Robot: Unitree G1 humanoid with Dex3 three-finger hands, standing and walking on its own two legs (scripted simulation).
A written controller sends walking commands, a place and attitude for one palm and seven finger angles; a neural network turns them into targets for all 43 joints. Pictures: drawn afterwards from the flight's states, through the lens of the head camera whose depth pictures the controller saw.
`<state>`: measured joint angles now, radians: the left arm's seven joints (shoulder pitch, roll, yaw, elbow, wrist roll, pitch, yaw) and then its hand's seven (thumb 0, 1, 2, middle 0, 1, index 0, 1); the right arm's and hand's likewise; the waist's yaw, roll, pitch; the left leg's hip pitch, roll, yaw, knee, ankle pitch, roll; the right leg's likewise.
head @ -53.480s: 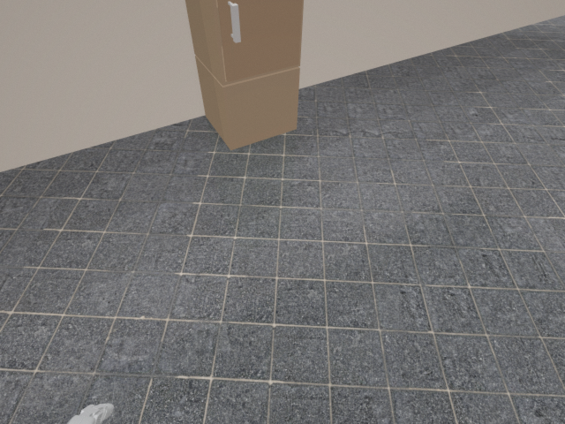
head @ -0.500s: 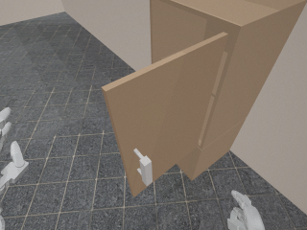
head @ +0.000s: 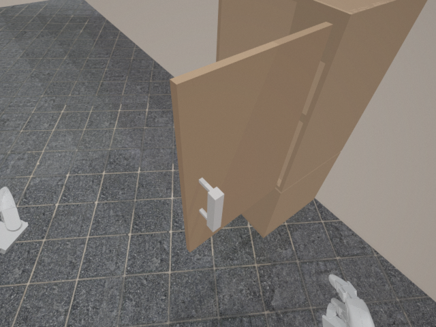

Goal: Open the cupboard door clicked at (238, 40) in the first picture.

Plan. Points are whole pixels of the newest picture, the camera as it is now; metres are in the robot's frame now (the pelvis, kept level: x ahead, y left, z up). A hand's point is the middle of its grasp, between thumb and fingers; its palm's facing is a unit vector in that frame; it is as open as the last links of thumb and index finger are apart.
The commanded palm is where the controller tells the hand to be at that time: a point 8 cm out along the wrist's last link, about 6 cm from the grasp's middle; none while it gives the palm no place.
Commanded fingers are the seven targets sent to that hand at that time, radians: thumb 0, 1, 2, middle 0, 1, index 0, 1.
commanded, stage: step back with the hand held close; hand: left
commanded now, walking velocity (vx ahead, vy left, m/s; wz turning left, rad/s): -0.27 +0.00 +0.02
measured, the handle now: (208, 204) +0.39 +0.05 -0.06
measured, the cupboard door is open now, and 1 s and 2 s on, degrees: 93 93 93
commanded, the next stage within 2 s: stop stepping back and stand still in 0.88 s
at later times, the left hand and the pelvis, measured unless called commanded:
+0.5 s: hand out of the picture +0.14 +0.27 +0.18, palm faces +0.52 -0.72 -0.45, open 7.4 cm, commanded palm +0.08 +0.29 +0.20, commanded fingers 0.00 0.90 0.90 -0.20 -0.30 -0.20 -0.30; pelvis -0.05 -0.01 +0.00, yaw +1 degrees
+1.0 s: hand out of the picture +0.04 +0.18 +0.17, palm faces +0.22 -0.82 -0.53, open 7.4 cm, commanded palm -0.03 +0.23 +0.20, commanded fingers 0.00 0.90 0.90 -0.20 -0.30 -0.20 -0.30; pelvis -0.19 -0.06 +0.02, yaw -5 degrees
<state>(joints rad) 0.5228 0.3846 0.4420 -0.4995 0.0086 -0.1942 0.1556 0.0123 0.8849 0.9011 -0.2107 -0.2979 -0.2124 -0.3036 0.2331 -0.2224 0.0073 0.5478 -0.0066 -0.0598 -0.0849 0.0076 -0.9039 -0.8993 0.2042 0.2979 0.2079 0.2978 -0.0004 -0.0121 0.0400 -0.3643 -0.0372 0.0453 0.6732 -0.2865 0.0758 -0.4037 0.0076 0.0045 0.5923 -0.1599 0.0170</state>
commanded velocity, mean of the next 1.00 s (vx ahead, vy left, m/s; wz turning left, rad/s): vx -0.36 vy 0.00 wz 0.03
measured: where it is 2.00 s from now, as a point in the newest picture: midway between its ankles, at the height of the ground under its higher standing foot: outside the picture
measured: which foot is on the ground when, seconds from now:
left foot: down 0.00-0.60, up 0.62-0.74, down 0.76-1.00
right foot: down 0.00-0.34, up 0.36-0.54, down 0.56-0.78, up 0.80-1.00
